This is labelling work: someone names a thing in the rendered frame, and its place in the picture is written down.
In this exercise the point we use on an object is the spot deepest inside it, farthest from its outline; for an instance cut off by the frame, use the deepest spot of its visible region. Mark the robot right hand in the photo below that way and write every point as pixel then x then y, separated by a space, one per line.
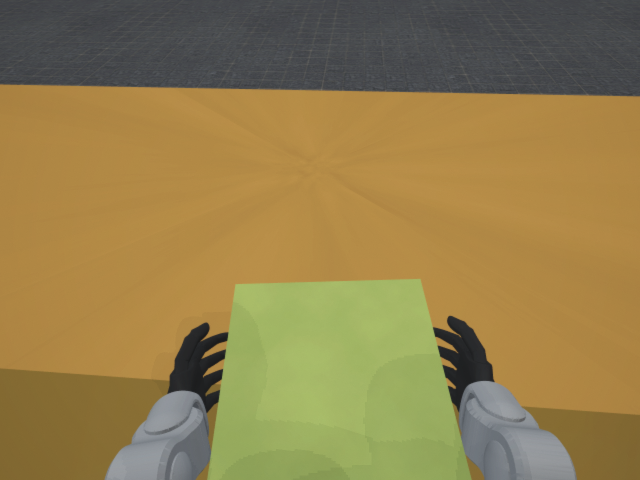
pixel 470 361

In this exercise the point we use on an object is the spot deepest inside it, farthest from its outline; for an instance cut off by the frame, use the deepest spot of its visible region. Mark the robot left hand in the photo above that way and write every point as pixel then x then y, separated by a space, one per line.
pixel 190 367

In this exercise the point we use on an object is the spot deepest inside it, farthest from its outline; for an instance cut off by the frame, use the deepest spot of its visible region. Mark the robot left forearm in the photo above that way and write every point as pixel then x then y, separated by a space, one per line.
pixel 172 444

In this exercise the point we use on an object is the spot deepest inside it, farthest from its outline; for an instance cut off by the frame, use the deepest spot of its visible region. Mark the robot right forearm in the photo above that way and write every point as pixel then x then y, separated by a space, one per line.
pixel 504 440

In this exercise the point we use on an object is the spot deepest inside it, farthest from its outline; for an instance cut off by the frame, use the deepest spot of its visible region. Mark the carton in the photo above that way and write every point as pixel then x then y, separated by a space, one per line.
pixel 337 380

